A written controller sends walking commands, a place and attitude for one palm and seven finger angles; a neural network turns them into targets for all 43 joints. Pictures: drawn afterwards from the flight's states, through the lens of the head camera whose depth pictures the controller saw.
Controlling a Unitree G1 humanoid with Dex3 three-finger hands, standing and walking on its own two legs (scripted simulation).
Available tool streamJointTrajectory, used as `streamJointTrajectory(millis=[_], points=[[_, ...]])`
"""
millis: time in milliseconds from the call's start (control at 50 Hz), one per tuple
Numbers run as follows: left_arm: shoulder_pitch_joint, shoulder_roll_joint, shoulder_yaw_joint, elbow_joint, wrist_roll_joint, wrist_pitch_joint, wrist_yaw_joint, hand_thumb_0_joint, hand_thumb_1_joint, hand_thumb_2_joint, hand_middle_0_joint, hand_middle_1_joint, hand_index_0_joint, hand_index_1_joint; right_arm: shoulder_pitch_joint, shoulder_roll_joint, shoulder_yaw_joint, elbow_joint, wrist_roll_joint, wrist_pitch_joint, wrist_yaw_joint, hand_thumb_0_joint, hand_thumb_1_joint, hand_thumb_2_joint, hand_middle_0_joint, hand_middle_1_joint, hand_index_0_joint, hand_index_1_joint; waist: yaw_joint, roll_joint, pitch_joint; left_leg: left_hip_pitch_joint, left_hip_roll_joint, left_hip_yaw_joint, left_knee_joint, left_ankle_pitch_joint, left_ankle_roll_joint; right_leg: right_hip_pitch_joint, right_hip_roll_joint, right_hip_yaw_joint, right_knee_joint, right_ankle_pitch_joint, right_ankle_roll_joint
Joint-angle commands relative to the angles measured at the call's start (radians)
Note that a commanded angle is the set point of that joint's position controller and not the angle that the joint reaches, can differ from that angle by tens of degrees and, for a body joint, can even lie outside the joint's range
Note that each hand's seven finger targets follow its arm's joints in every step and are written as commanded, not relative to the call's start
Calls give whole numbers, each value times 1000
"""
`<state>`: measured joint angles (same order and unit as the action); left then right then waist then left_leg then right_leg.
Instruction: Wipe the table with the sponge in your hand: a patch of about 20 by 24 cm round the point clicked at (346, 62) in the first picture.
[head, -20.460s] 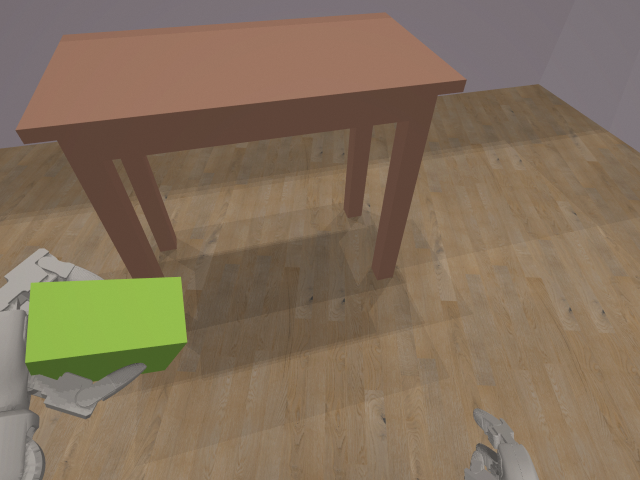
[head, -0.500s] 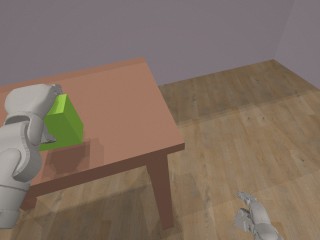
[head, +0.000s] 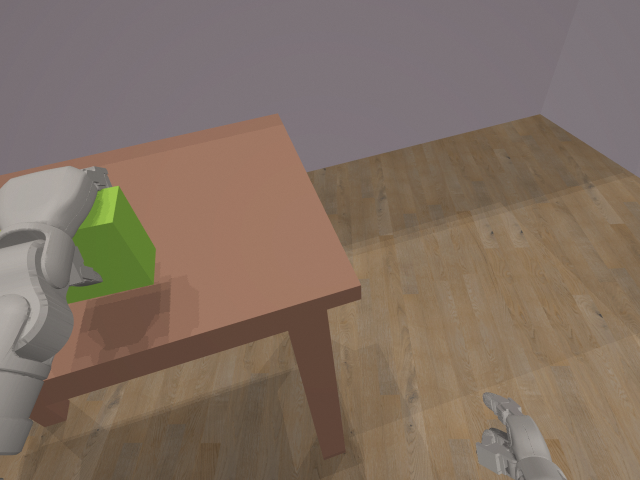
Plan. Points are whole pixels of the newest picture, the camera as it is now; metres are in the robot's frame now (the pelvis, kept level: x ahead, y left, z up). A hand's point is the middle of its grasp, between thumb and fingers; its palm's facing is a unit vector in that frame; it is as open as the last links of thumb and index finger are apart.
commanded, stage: lower the sponge onto the table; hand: left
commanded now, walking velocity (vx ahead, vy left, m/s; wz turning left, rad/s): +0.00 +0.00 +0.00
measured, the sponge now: (94, 257) +0.30 +0.33 +0.15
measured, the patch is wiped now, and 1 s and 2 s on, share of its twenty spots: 0.00 0.00 0.10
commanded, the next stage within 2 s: wipe forward along the first lane in 1.38 s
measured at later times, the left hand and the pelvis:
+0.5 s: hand (77, 254) +0.29 +0.34 +0.16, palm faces +0.03 +0.01 -1.00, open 10.3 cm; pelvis +0.00 +0.00 +0.00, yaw +1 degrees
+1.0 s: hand (96, 262) +0.30 +0.33 +0.14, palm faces +0.00 +0.00 -1.00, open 10.3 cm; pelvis +0.01 +0.00 +0.00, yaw +0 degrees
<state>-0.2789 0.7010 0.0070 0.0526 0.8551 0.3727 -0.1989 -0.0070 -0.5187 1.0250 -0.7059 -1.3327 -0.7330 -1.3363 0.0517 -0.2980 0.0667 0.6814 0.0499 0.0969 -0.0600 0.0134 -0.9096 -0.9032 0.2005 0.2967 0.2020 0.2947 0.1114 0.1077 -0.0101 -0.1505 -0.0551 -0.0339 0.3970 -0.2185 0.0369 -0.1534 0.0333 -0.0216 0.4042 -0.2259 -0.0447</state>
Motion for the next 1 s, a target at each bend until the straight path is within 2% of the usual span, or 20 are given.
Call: streamJointTrajectory(millis=[0,20,80,120,160,220,240,320,360,420,440,520,560,580,720,740,900,920,940,980], points=[[-327,298,167,-135,37,33,41,0,100,1300,-1200,-1600,-1200,-1600,-206,-98,-37,-171,2,-46,-6,0,-900,-900,200,300,200,300,-1,-49,-238,-23,-3,-5,-40,258,-4,158,-18,44,-26,209,-11],[-331,285,157,-149,34,38,36,0,100,1300,-1200,-1600,-1200,-1600,-216,-98,-34,-180,6,-46,-7,0,-900,-900,200,300,200,300,-4,-22,-244,-15,0,-9,-35,260,-3,149,-14,57,-30,207,-19],[-303,315,181,-185,38,24,24,0,100,1300,-1200,-1600,-1200,-1600,-204,-101,-40,-177,0,-49,-9,0,-900,-900,200,300,200,300,-3,-60,-271,-5,-3,-6,-27,286,4,172,-19,49,-18,246,-9],[-294,315,189,-211,36,18,24,0,100,1300,-1200,-1600,-1200,-1600,-210,-99,-36,-185,2,-48,-10,0,-900,-900,200,300,200,300,-3,-17,-267,3,-2,-10,-22,295,3,160,-13,60,-20,245,-17],[-237,316,211,-185,29,0,33,0,100,1300,-1200,-1600,-1200,-1600,-188,-92,-40,-171,-3,-52,-11,0,-900,-900,200,300,200,300,0,-66,-252,-3,1,-6,-22,300,5,167,-16,45,-15,253,-10],[-258,358,249,-248,33,-12,52,0,100,1300,-1200,-1600,-1200,-1600,-208,-98,-38,-183,-4,-47,-10,0,-900,-900,200,300,200,300,11,-6,-275,4,-4,-10,-19,316,1,174,-12,71,-14,263,-20],[-273,307,208,-260,34,-17,61,0,100,1300,-1200,-1600,-1200,-1600,-203,-86,-34,-181,-2,-55,-7,0,-900,-900,200,300,200,300,3,-16,-277,7,-5,-5,-12,339,0,173,-19,49,-5,271,-17],[-233,303,215,-206,30,10,82,0,100,1300,-1200,-1600,-1200,-1600,-209,-96,-37,-171,-1,-49,-7,0,-900,-900,200,300,200,300,4,-9,-222,-2,-2,-10,-27,304,-5,140,-7,57,-27,233,-22],[-249,276,181,-153,32,21,81,0,100,1300,-1200,-1600,-1200,-1600,-194,-94,-36,-154,0,-46,-8,0,-900,-900,200,300,200,300,-8,-53,-207,-9,0,-7,-38,279,-5,139,-10,39,-34,213,-14],[-346,278,148,-175,55,28,70,0,100,1300,-1200,-1600,-1200,-1600,-217,-98,-33,-168,5,-49,-16,0,-900,-900,200,300,200,300,-17,-8,-233,7,-3,-8,-40,253,-5,125,-6,50,-43,180,-21],[-364,231,102,-181,59,19,65,0,100,1300,-1200,-1600,-1200,-1600,-210,-90,-30,-164,4,-57,-17,0,-900,-900,200,300,200,300,-25,-14,-245,18,-5,-4,-35,267,-4,128,-13,33,-37,184,-17],[-337,255,130,-192,66,2,57,0,100,1300,-1200,-1600,-1200,-1600,-206,-92,-32,-172,0,-56,-21,0,-900,-900,200,300,200,300,-14,3,-258,33,0,-15,-38,298,-4,135,-4,39,-42,207,-24],[-315,230,119,-172,67,-14,64,0,100,1300,-1200,-1600,-1200,-1600,-185,-85,-35,-155,-4,-56,-19,0,-900,-900,200,300,200,300,-17,-37,-256,36,3,-13,-44,307,-5,143,-6,24,-41,206,-19],[-308,256,146,-202,68,-20,70,0,100,1300,-1200,-1600,-1200,-1600,-189,-89,-38,-164,-7,-56,-16,0,-900,-900,200,300,200,300,-2,-20,-270,37,1,-13,-44,313,-5,155,-8,28,-39,217,-19],[-244,261,184,-167,68,17,115,0,100,1300,-1200,-1600,-1200,-1600,-214,-90,-32,-167,-5,-44,1,0,-900,-900,200,300,200,300,18,-14,-246,6,4,-12,-53,314,-13,160,-1,49,-37,211,-31],[-246,214,143,-151,69,22,115,0,100,1300,-1200,-1600,-1200,-1600,-207,-85,-29,-160,-4,-46,3,0,-900,-900,200,300,200,300,7,-47,-237,-1,5,-3,-51,310,-13,159,-9,28,-32,210,-24],[-254,237,143,-181,72,15,98,0,100,1300,-1200,-1600,-1200,-1600,-197,-97,-43,-158,-6,-49,-10,0,-900,-900,200,300,200,300,-8,-48,-257,26,-1,-3,-44,312,-1,162,-5,33,-37,236,-17],[-264,229,132,-202,71,16,95,0,100,1300,-1200,-1600,-1200,-1600,-207,-97,-37,-171,-2,-50,-12,0,-900,-900,200,300,200,300,-10,-3,-261,29,-2,-6,-41,310,-2,154,0,46,-38,225,-24],[-259,188,105,-189,66,3,97,0,100,1300,-1200,-1600,-1200,-1600,-194,-86,-37,-162,-3,-59,-12,0,-900,-900,200,300,200,300,-18,-46,-243,28,-1,-4,-37,310,0,145,-6,26,-36,221,-18],[-215,238,157,-188,68,-18,102,0,100,1300,-1200,-1600,-1200,-1600,-176,-97,-46,-155,-9,-56,-15,0,-900,-900,200,300,200,300,-6,-44,-250,31,-2,-7,-39,333,0,163,-3,30,-36,253,-17]])
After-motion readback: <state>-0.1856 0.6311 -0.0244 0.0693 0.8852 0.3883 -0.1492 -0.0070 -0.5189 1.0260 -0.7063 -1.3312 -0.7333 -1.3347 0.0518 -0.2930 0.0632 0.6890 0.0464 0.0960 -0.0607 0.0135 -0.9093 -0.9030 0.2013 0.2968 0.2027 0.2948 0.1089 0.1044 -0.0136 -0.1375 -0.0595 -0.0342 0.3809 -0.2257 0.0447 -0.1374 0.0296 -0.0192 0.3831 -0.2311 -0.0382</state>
